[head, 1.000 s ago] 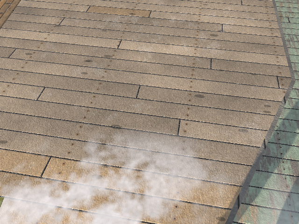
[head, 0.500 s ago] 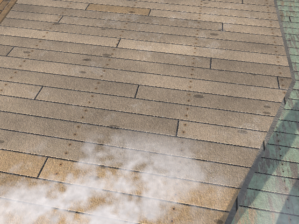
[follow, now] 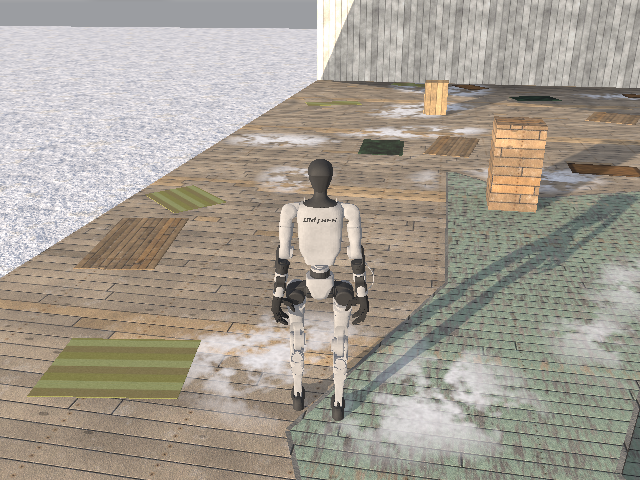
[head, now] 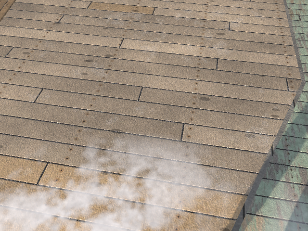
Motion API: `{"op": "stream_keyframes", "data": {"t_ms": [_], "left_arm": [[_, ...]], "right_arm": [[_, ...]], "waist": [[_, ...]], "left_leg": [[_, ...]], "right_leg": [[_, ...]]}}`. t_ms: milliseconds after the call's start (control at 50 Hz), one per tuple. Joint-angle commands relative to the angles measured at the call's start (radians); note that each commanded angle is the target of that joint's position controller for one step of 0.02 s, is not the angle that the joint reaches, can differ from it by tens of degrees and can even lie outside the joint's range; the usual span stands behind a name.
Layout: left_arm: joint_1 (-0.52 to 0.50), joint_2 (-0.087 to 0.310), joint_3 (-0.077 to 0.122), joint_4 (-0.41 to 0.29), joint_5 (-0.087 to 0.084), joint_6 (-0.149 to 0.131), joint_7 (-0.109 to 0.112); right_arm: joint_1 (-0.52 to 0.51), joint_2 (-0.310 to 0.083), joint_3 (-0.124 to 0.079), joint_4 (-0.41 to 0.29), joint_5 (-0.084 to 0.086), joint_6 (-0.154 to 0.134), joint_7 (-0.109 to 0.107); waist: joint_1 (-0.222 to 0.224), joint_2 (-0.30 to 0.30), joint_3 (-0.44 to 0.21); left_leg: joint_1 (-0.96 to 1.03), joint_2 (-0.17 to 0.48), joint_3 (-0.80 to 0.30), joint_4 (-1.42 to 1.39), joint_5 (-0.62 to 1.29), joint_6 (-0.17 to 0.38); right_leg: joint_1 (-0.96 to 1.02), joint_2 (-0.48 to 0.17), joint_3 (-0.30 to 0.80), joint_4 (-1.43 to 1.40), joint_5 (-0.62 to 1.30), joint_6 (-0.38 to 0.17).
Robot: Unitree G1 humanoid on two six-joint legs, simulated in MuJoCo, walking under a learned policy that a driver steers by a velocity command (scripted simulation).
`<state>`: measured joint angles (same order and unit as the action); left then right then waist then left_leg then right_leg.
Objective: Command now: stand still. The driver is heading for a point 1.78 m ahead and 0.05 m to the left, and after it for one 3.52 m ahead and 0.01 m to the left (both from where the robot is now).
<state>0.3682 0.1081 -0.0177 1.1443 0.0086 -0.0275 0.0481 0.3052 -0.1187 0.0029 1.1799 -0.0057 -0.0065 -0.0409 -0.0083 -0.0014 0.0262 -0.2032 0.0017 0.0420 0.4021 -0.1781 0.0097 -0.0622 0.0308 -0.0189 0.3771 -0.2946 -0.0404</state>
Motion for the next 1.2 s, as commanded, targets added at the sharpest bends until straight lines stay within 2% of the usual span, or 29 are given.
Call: {"op": "stream_keyframes", "data": {"t_ms": [20,180,200,240,260,280,300,320,340,380,400,420,440,460,480,500,540,580,600,640,680,700,720,740,800,840,1200], "left_arm": [[0.1,0.063,0.008,0.001,0.0,-0.002,0.002],[0.106,0.061,0.008,0.001,0.0,-0.004,0.002],[0.117,0.059,0.007,0.004,0.001,-0.003,0.002],[0.135,0.096,0.025,0.005,0.003,0.003,0.0],[0.149,0.122,0.037,0.002,0.003,0.009,-0.002],[0.18,0.141,0.047,0.004,0.003,0.013,-0.004],[0.2,0.154,0.055,0.007,0.002,0.014,-0.005],[0.197,0.133,0.051,0.007,0.005,0.011,-0.004],[0.185,0.115,0.046,0.005,0.013,0.004,-0.002],[0.136,0.102,0.036,-0.003,0.02,-0.015,-0.002],[0.107,0.097,0.032,-0.007,0.015,-0.02,-0.004],[0.103,0.101,0.032,-0.009,0.012,-0.024,-0.007],[0.113,0.098,0.03,-0.019,0.01,-0.03,-0.008],[0.168,0.036,0.015,-0.017,-0.005,-0.026,-0.007],[0.18,0.048,0.018,0.0,-0.012,-0.011,0.0],[0.142,0.051,0.021,-0.011,-0.011,0.0,0.003],[0.095,0.031,0.018,-0.022,0.0,0.01,-0.004],[0.105,0.012,0.011,-0.018,-0.003,0.016,-0.01],[0.116,0.01,0.009,-0.011,-0.006,0.019,-0.009],[0.144,0.014,0.005,0.008,-0.009,0.023,-0.004],[0.106,0.069,0.01,-0.011,0.01,0.022,-0.005],[0.077,0.096,0.016,-0.007,0.002,0.023,-0.007],[0.051,0.077,0.014,-0.01,0.002,0.021,-0.007],[0.043,0.062,0.012,-0.011,0.001,0.017,-0.006],[0.053,0.069,0.016,-0.005,-0.006,0.002,0.003],[0.041,0.074,0.019,-0.007,-0.007,-0.002,0.005],[0.047,0.073,0.019,0.007,-0.002,0.002,0.005]], "right_arm": [[0.078,-0.064,-0.008,0.0,0.0,-0.002,-0.002],[0.083,-0.062,-0.007,0.002,0.0,-0.001,-0.003],[0.086,-0.056,-0.006,0.005,-0.001,0.0,-0.002],[0.068,-0.068,-0.013,-0.009,-0.004,0.004,0.002],[0.051,-0.069,-0.018,-0.023,-0.01,0.006,0.007],[0.016,-0.066,-0.019,-0.046,-0.019,0.006,0.015],[-0.02,-0.051,-0.017,-0.073,-0.03,0.002,0.022],[-0.047,-0.038,-0.014,-0.093,-0.032,-0.007,0.024],[-0.043,-0.032,-0.014,-0.102,-0.026,-0.017,0.024],[0.023,-0.022,-0.013,-0.095,-0.015,-0.036,0.021],[0.083,-0.012,-0.012,-0.074,-0.006,-0.044,0.019],[0.137,-0.032,-0.018,-0.054,0.001,-0.049,0.013],[0.198,-0.091,-0.033,-0.048,-0.006,-0.057,0.007],[0.236,-0.146,-0.042,-0.038,-0.002,-0.054,0.006],[0.275,-0.105,-0.03,-0.031,-0.008,-0.05,0.003],[0.254,-0.073,-0.017,-0.033,-0.013,-0.048,0.001],[0.181,-0.084,-0.008,-0.057,-0.02,-0.046,-0.011],[0.124,-0.081,0.003,-0.071,-0.017,-0.045,-0.018],[0.099,-0.08,0.006,-0.076,-0.014,-0.042,-0.018],[0.073,-0.086,0.005,-0.077,-0.004,-0.035,-0.014],[0.086,-0.09,-0.004,-0.08,0.008,-0.029,-0.006],[0.117,-0.046,-0.002,-0.071,0.009,-0.022,-0.003],[0.131,-0.04,0.0,-0.056,0.002,-0.02,-0.004],[0.14,-0.045,-0.004,-0.049,-0.002,-0.021,-0.007],[0.148,-0.059,-0.011,-0.046,-0.001,-0.027,-0.007],[0.14,-0.057,-0.012,-0.046,0.001,-0.027,-0.007],[0.11,-0.067,-0.011,-0.03,0.0,-0.009,-0.011]], "waist": [[0.0,-0.005,0.068],[0.0,-0.005,0.07],[0.004,-0.007,0.052],[0.016,-0.044,0.078],[0.029,-0.091,0.111],[0.05,-0.122,0.167],[0.064,-0.142,0.223],[0.067,-0.128,0.262],[0.052,-0.11,0.259],[0.003,-0.087,0.199],[-0.031,-0.066,0.153],[-0.045,-0.048,0.106],[-0.049,-0.001,0.057],[-0.037,0.147,0.017],[-0.059,0.174,-0.015],[-0.048,0.153,0.008],[-0.018,0.086,0.03],[0.023,0.08,0.022],[0.039,0.084,0.015],[0.066,0.074,0.007],[0.036,0.051,0.032],[0.008,-0.052,0.109],[0.007,-0.061,0.141],[0.012,-0.048,0.143],[0.01,-0.026,0.059],[0.007,-0.017,0.04],[0.004,-0.003,0.06]], "left_leg": [[0.051,0.096,-0.098,-0.042,0.137,0.024],[0.052,0.097,-0.095,-0.039,0.141,0.022],[0.057,0.087,-0.089,-0.039,0.08,0.023],[0.002,0.032,-0.043,0.031,-0.125,0.033],[-0.075,-0.005,-0.005,0.103,-0.237,0.037],[-0.184,-0.027,0.032,0.182,-0.284,0.037],[-0.273,-0.019,0.058,0.249,-0.28,0.041],[-0.305,0.017,0.04,0.301,-0.236,0.045],[-0.318,0.033,0.022,0.319,-0.232,0.048],[-0.228,0.04,0.018,0.209,-0.203,0.052],[-0.084,0.021,0.037,0.089,-0.082,0.054],[0.062,0.02,0.012,0.034,0.054,0.052],[0.193,0.097,-0.087,0.022,0.238,0.06],[0.251,0.201,-0.205,0.015,0.448,0.136],[0.247,0.305,-0.308,-0.027,0.587,0.205],[0.21,0.326,-0.325,-0.05,0.623,0.227],[0.158,0.302,-0.267,-0.073,0.596,0.217],[0.114,0.255,-0.191,-0.086,0.573,0.178],[0.095,0.225,-0.154,-0.08,0.547,0.155],[0.027,0.174,-0.093,-0.061,0.411,0.105],[-0.062,0.114,-0.078,-0.086,0.065,0.052],[-0.032,0.074,-0.052,-0.117,0.006,0.043],[-0.003,0.078,-0.056,-0.103,0.055,0.041],[0.017,0.082,-0.058,-0.084,0.128,0.041],[0.098,0.103,-0.06,-0.047,0.285,0.046],[0.111,0.104,-0.058,-0.046,0.283,0.044],[0.112,0.11,-0.054,-0.061,0.211,0.033]], "right_leg": [[-0.119,-0.123,0.098,-0.083,0.192,-0.019],[-0.112,-0.124,0.097,-0.083,0.209,-0.02],[-0.105,-0.117,0.098,-0.098,0.126,-0.024],[-0.12,-0.109,0.13,-0.125,-0.153,-0.057],[-0.124,-0.137,0.191,-0.16,-0.329,-0.09],[-0.117,-0.198,0.275,-0.215,-0.469,-0.129],[-0.111,-0.269,0.35,-0.257,-0.535,-0.168],[-0.13,-0.307,0.377,-0.262,-0.432,-0.188],[-0.113,-0.313,0.36,-0.237,-0.253,-0.192],[-0.074,-0.281,0.254,-0.126,0.184,-0.165],[-0.107,-0.239,0.183,-0.063,0.316,-0.125],[-0.152,-0.194,0.132,-0.004,0.366,-0.08],[-0.215,-0.14,0.075,0.085,0.334,-0.038],[-0.274,-0.05,-0.002,0.181,0.073,-0.005],[-0.252,-0.038,-0.023,0.287,-0.154,0.009],[-0.263,-0.036,-0.007,0.357,-0.257,0.01],[-0.267,-0.054,0.017,0.388,-0.28,0.015],[-0.204,-0.071,0.02,0.304,-0.209,0.026],[-0.157,-0.068,0.009,0.229,-0.153,0.03],[-0.025,-0.067,-0.005,0.048,0.113,0.034],[0.035,-0.134,0.068,-0.009,0.242,0.029],[-0.074,-0.139,0.071,0.016,0.236,0.014],[-0.101,-0.138,0.072,0.009,0.243,0.01],[-0.098,-0.139,0.071,0.003,0.274,0.01],[-0.05,-0.144,0.068,-0.004,0.382,0.002],[-0.033,-0.145,0.067,-0.007,0.405,-0.002],[-0.043,-0.142,0.063,-0.047,0.372,-0.009]]}}
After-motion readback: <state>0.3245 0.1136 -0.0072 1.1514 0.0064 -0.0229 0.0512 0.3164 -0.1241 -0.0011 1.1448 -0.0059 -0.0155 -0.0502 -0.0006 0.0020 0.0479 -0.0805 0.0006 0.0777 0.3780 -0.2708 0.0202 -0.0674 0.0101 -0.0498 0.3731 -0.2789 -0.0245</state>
